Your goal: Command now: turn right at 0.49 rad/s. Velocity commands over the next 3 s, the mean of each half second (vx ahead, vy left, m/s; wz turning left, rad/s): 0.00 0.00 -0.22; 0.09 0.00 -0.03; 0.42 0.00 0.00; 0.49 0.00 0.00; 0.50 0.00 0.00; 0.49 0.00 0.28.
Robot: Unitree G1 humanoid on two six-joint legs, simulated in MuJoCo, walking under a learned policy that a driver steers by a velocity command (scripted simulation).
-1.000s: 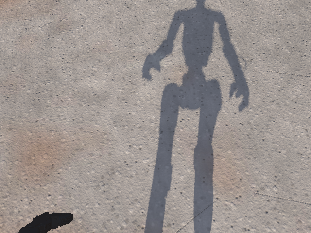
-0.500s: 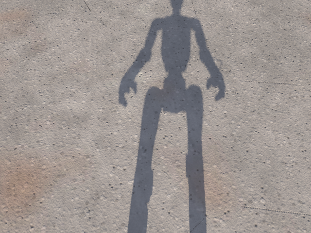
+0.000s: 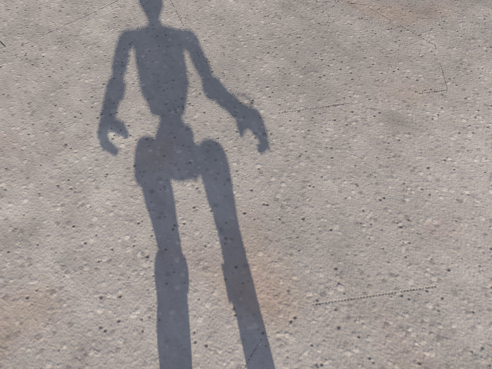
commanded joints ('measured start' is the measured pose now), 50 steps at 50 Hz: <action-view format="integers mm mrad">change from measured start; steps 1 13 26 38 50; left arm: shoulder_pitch -56 -17 30 46 30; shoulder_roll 150 24 48 30 84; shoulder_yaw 39 0 -15 -24 0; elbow -79 -38 36 103 120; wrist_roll -11 8 32 26 -11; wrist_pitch -2 -10 -54 -64 -80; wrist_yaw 5 -1 -8 -7 -1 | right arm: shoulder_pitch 53 -4 46 83 246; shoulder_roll -96 -105 -76 -87 -79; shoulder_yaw -30 -2 25 19 5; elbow -51 -57 17 130 222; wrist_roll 0 -17 -23 -16 11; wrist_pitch -31 1 -8 1 -90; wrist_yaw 13 1 0 -17 37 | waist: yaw -45 -38 -40 -37 -114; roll -140 200 -74 -3 -78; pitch -132 -92 -26 -29 -6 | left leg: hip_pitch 101 220 162 191 330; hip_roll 5 221 85 93 22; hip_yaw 31 -86 56 55 164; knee -232 -283 -186 -201 -168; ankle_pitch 141 457 212 255 157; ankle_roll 33 272 32 12 120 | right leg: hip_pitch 123 -55 87 108 -40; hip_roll -229 -106 -195 -169 -252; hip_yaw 297 -147 -43 -66 12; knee -68 281 -124 -118 -174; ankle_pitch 208 -267 55 111 -204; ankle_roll -125 153 5 1 -95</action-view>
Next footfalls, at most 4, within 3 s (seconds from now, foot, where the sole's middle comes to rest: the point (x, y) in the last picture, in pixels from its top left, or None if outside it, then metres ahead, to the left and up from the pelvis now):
0.04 left None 0.06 0.13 -0.78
0.36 right None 0.01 -0.13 -0.78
1.50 right None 0.44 -0.13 -0.78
2.04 left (237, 266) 0.76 0.09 -0.78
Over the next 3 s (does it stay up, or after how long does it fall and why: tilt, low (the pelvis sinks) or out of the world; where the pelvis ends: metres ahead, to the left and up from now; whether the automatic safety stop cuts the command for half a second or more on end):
stays up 1.09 -0.07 0.00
